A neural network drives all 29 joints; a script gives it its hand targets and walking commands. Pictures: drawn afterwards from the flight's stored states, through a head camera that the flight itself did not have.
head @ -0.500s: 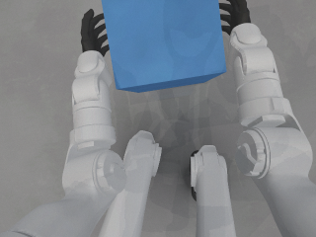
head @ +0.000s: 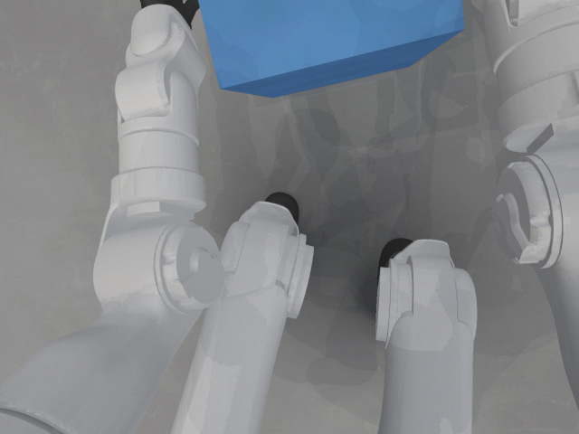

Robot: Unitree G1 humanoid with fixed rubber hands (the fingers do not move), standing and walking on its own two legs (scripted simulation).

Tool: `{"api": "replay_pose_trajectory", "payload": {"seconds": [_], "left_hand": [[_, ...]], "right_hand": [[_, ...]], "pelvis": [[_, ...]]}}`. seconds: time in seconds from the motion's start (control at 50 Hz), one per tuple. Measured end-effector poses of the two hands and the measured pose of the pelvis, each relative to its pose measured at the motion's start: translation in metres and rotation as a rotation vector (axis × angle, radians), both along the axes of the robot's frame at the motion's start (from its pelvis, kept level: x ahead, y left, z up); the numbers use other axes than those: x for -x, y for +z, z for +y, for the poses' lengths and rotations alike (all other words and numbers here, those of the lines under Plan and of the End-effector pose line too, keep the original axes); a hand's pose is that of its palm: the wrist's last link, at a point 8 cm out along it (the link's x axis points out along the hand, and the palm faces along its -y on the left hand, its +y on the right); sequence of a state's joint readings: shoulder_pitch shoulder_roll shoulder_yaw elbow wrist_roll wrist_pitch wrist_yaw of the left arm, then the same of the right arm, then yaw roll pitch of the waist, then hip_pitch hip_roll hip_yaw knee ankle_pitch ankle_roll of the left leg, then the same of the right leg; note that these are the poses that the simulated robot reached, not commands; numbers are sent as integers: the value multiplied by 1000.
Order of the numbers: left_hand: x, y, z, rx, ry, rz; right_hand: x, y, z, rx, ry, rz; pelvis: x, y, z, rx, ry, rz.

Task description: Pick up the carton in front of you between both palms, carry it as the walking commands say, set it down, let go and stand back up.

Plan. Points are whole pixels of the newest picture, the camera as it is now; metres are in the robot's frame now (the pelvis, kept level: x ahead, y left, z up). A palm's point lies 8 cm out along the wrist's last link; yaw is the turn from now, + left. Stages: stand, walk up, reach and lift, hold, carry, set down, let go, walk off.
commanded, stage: set down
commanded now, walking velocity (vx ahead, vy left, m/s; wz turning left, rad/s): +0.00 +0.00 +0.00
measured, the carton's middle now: out of the picture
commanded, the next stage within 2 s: none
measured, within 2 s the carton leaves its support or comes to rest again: rests again in 0.54 s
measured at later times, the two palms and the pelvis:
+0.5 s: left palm (174, 20) +0.49 +0.23 -0.19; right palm out of the picture +0.59 -0.06 -0.20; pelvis +0.00 -0.01 -0.02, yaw +2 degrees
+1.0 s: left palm (171, 20) +0.49 +0.24 -0.20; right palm out of the picture +0.59 -0.05 -0.21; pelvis +0.00 -0.01 -0.03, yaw +2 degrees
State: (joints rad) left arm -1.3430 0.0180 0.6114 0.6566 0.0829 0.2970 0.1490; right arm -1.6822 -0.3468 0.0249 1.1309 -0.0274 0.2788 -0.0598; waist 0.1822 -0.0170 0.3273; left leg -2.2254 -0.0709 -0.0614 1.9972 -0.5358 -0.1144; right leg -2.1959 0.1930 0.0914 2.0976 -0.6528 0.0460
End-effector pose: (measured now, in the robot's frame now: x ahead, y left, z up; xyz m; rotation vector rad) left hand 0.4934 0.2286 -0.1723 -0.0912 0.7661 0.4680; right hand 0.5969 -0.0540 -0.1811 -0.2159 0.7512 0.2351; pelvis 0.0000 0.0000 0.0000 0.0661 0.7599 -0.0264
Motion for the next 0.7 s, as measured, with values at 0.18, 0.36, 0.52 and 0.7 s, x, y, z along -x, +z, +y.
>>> {"api": "replay_pose_trajectory", "payload": {"seconds": [0.18, 0.36, 0.52, 0.7], "left_hand": [[-3, -3, -3, 0, -3, -7], [5, -11, -3, 8, -24, 18], [6, -17, 2, 10, -40, 21], [6, -24, 8, 3, -58, 33]], "right_hand": [[-3, -5, -3, -4, 6, -5], [5, -17, -5, 2, 18, 19], [6, -21, -3, -10, 19, 17], [5, -24, 2, -51, 37, 16]], "pelvis": [[-3, -10, -4, -15, 5, -7], [0, -15, -10, -27, 2, -34], [2, -20, -11, -31, 1, -65], [2, -25, -11, -32, 0, -83]]}}
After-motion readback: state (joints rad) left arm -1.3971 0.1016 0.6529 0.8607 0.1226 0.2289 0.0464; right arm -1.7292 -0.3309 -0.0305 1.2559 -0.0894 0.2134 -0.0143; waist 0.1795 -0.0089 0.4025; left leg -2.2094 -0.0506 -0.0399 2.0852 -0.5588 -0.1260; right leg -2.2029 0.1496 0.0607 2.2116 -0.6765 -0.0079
